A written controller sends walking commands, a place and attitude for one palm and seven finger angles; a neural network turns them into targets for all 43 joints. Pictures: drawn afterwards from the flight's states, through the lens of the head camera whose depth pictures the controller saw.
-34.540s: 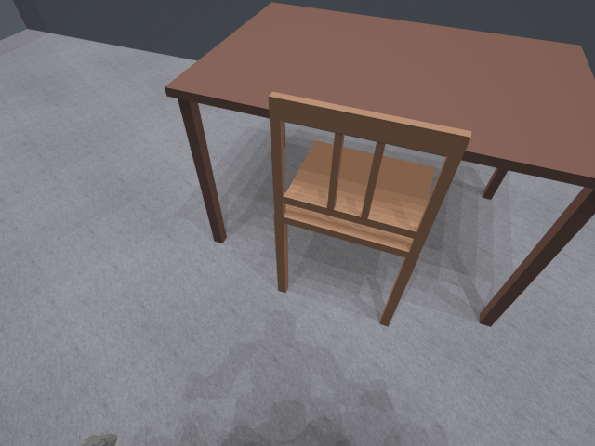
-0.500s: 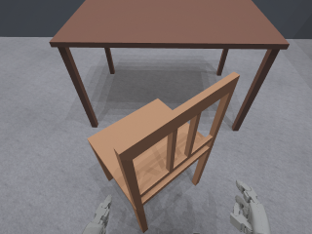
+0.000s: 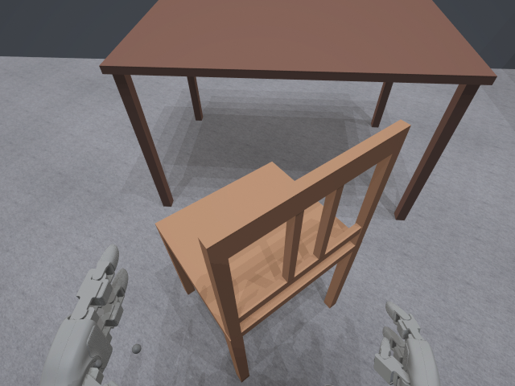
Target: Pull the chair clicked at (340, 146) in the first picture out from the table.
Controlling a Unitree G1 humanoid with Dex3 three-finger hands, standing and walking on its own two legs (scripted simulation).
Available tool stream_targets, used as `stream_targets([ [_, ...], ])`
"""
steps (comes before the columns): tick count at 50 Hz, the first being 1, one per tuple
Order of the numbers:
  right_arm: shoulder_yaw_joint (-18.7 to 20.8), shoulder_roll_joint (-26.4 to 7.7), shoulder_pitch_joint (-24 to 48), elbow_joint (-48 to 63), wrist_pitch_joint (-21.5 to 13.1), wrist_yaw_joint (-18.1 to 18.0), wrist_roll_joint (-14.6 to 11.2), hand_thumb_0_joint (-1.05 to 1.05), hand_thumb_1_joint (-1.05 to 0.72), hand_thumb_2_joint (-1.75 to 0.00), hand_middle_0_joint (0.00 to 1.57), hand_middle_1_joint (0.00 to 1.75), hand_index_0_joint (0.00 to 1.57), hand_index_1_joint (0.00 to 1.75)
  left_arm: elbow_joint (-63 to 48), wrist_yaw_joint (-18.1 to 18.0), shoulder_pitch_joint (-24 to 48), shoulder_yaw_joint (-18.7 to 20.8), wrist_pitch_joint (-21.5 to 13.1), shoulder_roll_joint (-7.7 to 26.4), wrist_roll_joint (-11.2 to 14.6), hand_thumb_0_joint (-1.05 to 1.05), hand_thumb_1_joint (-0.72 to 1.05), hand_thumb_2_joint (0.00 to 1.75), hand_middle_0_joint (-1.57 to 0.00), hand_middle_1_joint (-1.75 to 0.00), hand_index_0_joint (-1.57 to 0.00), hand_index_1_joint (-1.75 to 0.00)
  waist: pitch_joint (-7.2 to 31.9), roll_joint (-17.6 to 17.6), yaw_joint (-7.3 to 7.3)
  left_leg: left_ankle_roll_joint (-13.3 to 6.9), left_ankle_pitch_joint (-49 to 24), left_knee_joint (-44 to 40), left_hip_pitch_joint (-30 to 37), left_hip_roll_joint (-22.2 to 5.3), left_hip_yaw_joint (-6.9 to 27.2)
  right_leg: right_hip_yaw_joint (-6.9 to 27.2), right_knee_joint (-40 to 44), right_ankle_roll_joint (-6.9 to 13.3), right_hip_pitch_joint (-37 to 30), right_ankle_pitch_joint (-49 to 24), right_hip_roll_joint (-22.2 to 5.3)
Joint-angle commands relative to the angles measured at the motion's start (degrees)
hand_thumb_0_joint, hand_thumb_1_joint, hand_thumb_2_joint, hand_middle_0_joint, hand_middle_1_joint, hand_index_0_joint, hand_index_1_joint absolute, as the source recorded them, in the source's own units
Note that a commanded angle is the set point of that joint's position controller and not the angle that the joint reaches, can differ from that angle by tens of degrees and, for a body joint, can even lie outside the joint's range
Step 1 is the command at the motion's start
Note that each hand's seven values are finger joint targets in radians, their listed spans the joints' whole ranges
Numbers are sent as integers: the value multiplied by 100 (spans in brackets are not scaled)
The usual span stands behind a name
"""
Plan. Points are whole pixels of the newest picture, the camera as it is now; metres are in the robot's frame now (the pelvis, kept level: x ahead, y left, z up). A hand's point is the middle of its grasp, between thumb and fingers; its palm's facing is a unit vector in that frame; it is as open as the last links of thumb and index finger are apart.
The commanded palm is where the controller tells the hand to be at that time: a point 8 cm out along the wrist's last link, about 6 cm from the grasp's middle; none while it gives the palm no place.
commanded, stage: draw the hand back to the body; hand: left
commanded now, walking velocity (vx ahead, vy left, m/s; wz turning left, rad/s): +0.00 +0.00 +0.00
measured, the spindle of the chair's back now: (291, 247) +0.39 -0.03 -0.05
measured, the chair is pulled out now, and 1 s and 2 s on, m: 0.49 0.49 0.49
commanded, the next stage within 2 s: step back with the hand held close in 1.06 s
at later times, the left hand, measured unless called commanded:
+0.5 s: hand (45, 272) +0.20 +0.24 +0.18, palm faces +0.37 -0.83 -0.42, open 11.9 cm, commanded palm +0.15 +0.28 +0.21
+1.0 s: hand (30, 231) +0.23 +0.25 +0.22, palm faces +0.43 -0.79 -0.44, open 7.5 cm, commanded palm +0.18 +0.29 +0.24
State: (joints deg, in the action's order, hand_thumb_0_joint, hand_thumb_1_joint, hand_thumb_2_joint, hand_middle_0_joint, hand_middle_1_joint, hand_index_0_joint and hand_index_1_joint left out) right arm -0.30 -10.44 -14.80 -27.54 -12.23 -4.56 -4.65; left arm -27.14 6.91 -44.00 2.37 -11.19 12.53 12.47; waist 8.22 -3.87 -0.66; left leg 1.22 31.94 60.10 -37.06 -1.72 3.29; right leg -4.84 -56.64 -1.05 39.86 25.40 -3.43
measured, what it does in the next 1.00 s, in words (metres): rises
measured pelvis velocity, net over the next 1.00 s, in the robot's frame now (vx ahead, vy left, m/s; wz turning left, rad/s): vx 0.04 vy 0.00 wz -0.03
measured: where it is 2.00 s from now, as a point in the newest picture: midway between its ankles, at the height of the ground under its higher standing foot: outside the picture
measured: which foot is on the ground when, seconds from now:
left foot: down 0.00-1.00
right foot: down 0.00-1.00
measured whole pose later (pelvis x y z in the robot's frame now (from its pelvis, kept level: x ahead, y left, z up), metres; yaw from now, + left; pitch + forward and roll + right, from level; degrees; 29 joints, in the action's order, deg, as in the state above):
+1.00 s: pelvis +0.04 +0.00 +0.07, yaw -2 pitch -4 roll -1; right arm 0.1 -13.0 -11.2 -37.4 -8.9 -5.1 -1.0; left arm -24.4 -8.1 -29.2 18.6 -3.2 19.2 2.3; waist -1.5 -4.3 -2.9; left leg 1.3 18.7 24.7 -2.0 -2.1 0.1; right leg -3.4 -25.6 -1.1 7.3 14.2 -2.2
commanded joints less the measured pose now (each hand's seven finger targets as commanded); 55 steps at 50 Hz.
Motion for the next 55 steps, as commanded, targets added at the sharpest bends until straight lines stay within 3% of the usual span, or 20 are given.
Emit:
stream_targets([
  [1,137,-483,507,1100,-118,-247,160,0,-90,-90,20,30,20,30,-1483,-1047,-377,582,389,855,-859,0,-30,32,-4,-5,-4,-5,320,65,-109,-105,-1379,-1754,518,100,-187,269,1593,267,-1762,-736,6],
  [2,136,-468,546,1001,-45,-276,168,0,-90,-90,20,30,20,30,-1382,-1247,-280,527,553,774,-961,0,-26,34,-4,-6,-4,-6,127,-22,-81,-118,-1465,-1825,668,71,-209,228,1695,265,-1811,-871,11],
  [4,90,-510,660,901,68,-334,203,0,-90,-90,20,30,20,30,-1255,-1449,-112,496,724,758,-1052,0,-19,37,-5,-8,-5,-8,-150,185,-59,-137,-1598,-2023,958,50,-183,165,1940,250,-1933,-999,46],
  [6,42,-551,724,845,70,-355,240,0,-90,-90,20,30,20,30,-1308,-1557,189,496,760,832,-1097,0,-12,41,-6,-9,-6,-9,-322,100,-43,-152,-1611,-2300,1239,49,-162,122,2171,239,-2125,-1061,33],
  [8,20,-600,816,737,45,-371,260,0,-90,-90,20,30,20,30,-1238,-1657,383,742,774,1085,-1130,0,-4,44,-7,-10,-7,-10,-454,60,-101,-146,-1739,-2564,1446,38,-131,108,2392,265,-2383,-1156,34],
  [10,-9,-599,838,658,3,-361,281,0,-90,-90,20,30,20,30,-1143,-1691,545,820,749,1086,-1138,0,3,48,-8,-12,-8,-12,-591,105,-110,-150,-1809,-2806,1667,42,-124,103,2563,254,-2532,-1218,47],
  [13,1,-634,896,528,-49,-326,295,0,-90,-90,20,30,20,30,-1084,-1717,807,1084,679,1253,-1159,0,14,53,-10,-14,-10,-14,-648,113,-160,-138,-1905,-3145,1942,35,-97,97,2791,270,-2820,-1305,67],
  [15,0,-620,942,458,-73,-291,314,0,-90,-90,20,30,20,30,-996,-1705,816,1149,634,1194,-1145,0,21,57,-10,-16,-10,-16,-684,80,-173,-150,-1998,-3297,2101,37,-142,117,2898,258,-2952,-1417,81],
  [20,13,-657,1002,299,-146,-190,348,0,-90,-90,20,30,20,30,-1122,-1696,1174,1431,532,1317,-1154,0,39,65,-13,-19,-13,-19,-680,-210,-209,-117,-2486,-3600,2416,3,-167,123,3011,282,-3297,-1905,91],
  [22,40,-660,994,234,-136,-157,369,0,-90,-90,20,30,20,30,-1062,-1700,1190,1617,519,1372,-1123,0,47,69,-14,-21,-14,-21,-575,69,-229,-132,-2789,-3639,2545,-18,-183,129,3043,269,-3459,-2228,98],
  [34,107,-723,1099,-26,-30,-98,387,0,-90,-90,20,30,20,30,-947,-1701,2178,2510,418,1835,-1003,0,90,90,-20,-30,-20,-30,-512,-2,-258,-149,-3255,-3823,2973,-50,-297,217,3273,247,-3772,-2761,72],
  [36,133,-722,1109,-57,-4,-64,395,0,-90,-90,20,30,20,30,-701,-1660,1893,2344,438,1577,-1001,0,90,90,-20,-30,-20,-30,-515,-35,-277,-150,-3422,-3834,2998,-71,-314,180,3258,243,-3776,-2840,61],
  [38,164,-733,1166,-59,50,-41,375,0,-90,-90,20,30,20,30,-491,-1608,1783,2196,471,1433,-985,0,90,90,-20,-30,-20,-30,-654,199,-263,-173,-3396,-3845,2963,-87,-318,180,3307,231,-3726,-2841,70],
  [41,194,-769,1162,-10,69,-37,391,0,-90,-90,20,30,20,30,-812,-1614,1901,2341,407,1666,-995,0,90,90,-20,-30,-20,-30,-414,170,-288,-190,-3342,-3866,3026,-66,-325,203,3296,219,-3831,-2818,63],
  [44,169,-732,1159,-8,29,-54,393,0,-90,-90,20,30,20,30,-1050,-1638,1967,2415,378,1777,-1029,0,90,90,-20,-30,-20,-30,-345,-145,-294,-162,-3345,-3882,3079,-42,-334,218,3301,236,-3867,-2797,64],
  [47,183,-733,1147,-25,3,-68,394,0,-90,-90,20,30,20,30,-1057,-1667,1900,2510,376,1846,-1013,0,90,90,-20,-30,-20,-30,-260,32,-296,-167,-3431,-3840,3124,-51,-343,227,3299,232,-3898,-2931,68],
  [48,182,-735,1170,-35,-3,-76,385,0,-90,-90,20,30,20,30,-1095,-1661,1945,2507,381,1860,-1031,0,90,90,-20,-30,-20,-30,-330,-113,-284,-155,-3413,-3842,3112,-47,-353,250,3317,242,-3875,-2918,73],
  [55,179,-748,1190,-64,38,-84,383,0,-90,-90,20,30,20,30,-711,-1622,2017,2352,409,1672,-989,0,90,90,-20,-30,-20,-30,-694,122,-262,-190,-3003,-3932,3014,-64,-353,240,3455,215,-3677,-2502,85],
])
